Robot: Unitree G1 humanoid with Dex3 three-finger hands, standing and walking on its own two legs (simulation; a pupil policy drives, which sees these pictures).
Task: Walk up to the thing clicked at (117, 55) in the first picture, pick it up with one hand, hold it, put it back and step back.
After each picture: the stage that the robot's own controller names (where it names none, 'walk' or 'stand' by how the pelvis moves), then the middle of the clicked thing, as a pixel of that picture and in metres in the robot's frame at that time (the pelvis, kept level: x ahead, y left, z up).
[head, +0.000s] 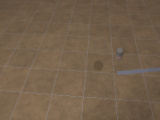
stand; (119, 53) +1.26 -0.37 -0.72
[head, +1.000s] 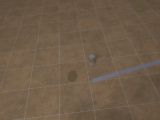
walk; (91, 60) +1.18 +0.02 -0.69
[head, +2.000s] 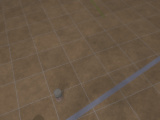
walk; (58, 95) +0.70 +0.28 -0.71
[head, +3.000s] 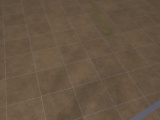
walk; out of the picture +0.42 +0.20 -0.70
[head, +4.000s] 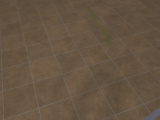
stand; out of the picture +0.36 +0.21 -0.72
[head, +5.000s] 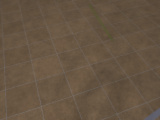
stand; out of the picture +0.36 +0.21 -0.73
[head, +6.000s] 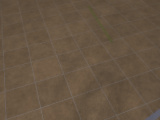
stand; out of the picture +0.36 +0.21 -0.73
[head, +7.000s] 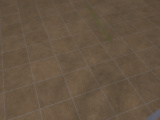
stand; out of the picture +0.35 +0.22 -0.73
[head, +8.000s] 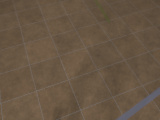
go down; out of the picture +0.37 +0.21 -0.70
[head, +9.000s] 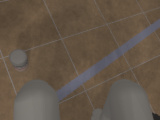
go down; (19, 61) +0.44 +0.25 -0.29
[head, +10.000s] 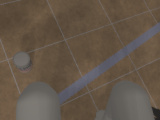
close in; (23, 63) +0.43 +0.25 -0.29
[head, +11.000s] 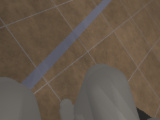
close in; out of the picture +0.42 +0.29 -0.22
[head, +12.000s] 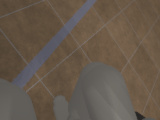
close; out of the picture +0.41 +0.30 -0.22
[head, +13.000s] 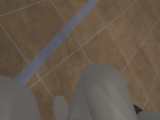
lift; out of the picture +0.39 +0.28 -0.23
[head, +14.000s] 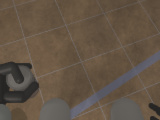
lift; (24, 83) +0.33 +0.21 -0.03
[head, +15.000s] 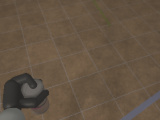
hold; (36, 97) +0.32 +0.18 -0.01
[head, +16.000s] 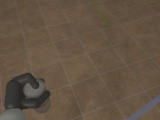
hold; (38, 96) +0.32 +0.17 -0.01
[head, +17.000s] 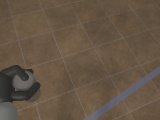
crouch; (27, 87) +0.36 +0.20 -0.07
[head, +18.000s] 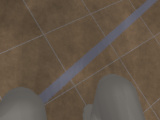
lower; out of the picture +0.48 +0.29 -0.11
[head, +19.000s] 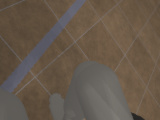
lower; out of the picture +0.42 +0.30 -0.23
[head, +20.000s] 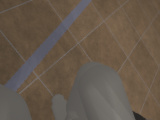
lower; out of the picture +0.42 +0.30 -0.22
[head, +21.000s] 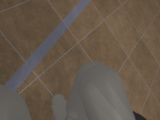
lower; out of the picture +0.42 +0.30 -0.22
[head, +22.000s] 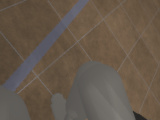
lower; out of the picture +0.42 +0.31 -0.22
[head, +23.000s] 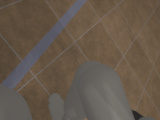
open; out of the picture +0.42 +0.29 -0.23
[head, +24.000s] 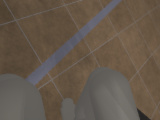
stand; out of the picture +0.41 +0.28 -0.24
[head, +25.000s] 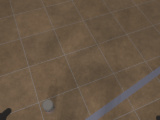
stand; (48, 106) +0.40 +0.21 -0.56
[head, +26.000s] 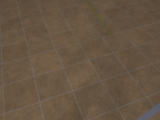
stand; out of the picture +0.38 +0.20 -0.66
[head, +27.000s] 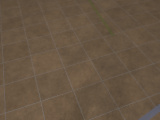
stand; out of the picture +0.38 +0.20 -0.67
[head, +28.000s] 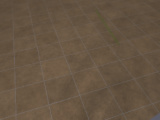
stand; out of the picture +0.42 +0.18 -0.72
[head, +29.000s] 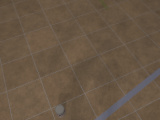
walk; (60, 111) +0.44 +0.19 -0.69
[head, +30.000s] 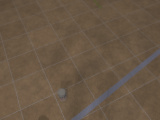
walk; (62, 95) +0.62 +0.22 -0.71
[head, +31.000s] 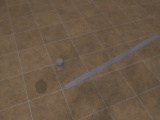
walk; (59, 64) +0.95 +0.20 -0.70
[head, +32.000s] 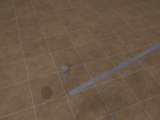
stand; (64, 71) +0.98 +0.20 -0.71
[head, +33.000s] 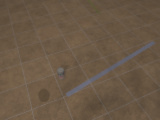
stand; (61, 73) +1.00 +0.24 -0.72
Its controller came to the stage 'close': yes
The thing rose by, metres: 0.72
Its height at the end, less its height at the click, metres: +0.00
